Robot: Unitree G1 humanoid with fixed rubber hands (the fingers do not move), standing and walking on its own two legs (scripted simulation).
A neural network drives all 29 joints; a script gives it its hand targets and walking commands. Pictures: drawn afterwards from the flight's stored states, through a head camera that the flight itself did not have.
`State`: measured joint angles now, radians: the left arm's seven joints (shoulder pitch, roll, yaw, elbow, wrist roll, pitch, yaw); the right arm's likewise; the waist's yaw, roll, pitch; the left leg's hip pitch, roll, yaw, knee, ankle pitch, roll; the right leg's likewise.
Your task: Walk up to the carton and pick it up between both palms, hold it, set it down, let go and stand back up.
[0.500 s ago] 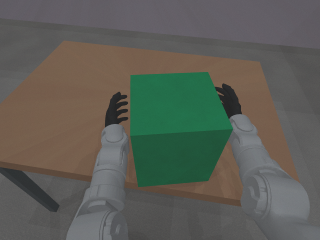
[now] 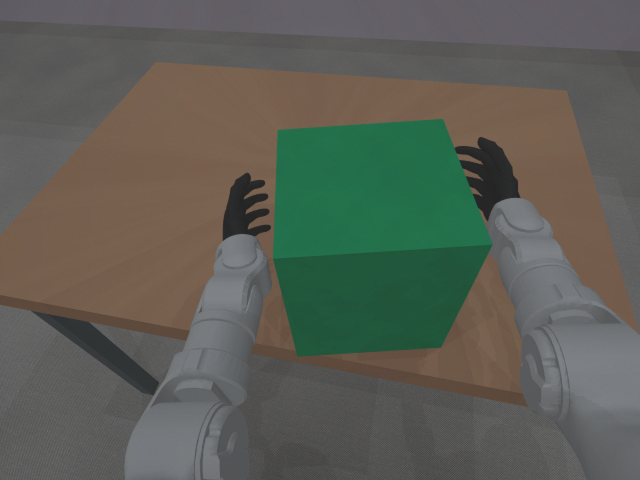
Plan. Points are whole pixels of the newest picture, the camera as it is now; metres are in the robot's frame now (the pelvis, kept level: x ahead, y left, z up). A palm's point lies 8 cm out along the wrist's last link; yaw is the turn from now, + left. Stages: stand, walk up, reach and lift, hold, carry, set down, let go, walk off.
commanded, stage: set down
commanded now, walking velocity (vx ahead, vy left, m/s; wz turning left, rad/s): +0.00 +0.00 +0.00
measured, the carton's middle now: (364, 246) +0.43 +0.01 +0.04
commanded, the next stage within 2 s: none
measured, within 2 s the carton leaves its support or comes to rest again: neither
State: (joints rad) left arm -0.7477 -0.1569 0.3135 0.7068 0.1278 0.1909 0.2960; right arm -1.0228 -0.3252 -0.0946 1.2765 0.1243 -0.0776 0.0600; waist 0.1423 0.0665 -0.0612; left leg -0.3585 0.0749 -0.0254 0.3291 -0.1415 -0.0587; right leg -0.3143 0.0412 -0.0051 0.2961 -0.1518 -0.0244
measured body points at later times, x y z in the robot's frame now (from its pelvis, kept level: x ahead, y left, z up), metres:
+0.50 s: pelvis -0.02 +0.00 +0.00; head +0.01 -0.02 +0.45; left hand +0.40 +0.17 +0.17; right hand +0.48 -0.17 +0.18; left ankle +0.00 +0.16 -0.75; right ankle -0.02 -0.10 -0.75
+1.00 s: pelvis -0.02 +0.00 +0.00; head +0.01 -0.02 +0.45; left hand +0.39 +0.19 +0.20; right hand +0.48 -0.20 +0.21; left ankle +0.00 +0.16 -0.75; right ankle -0.02 -0.10 -0.75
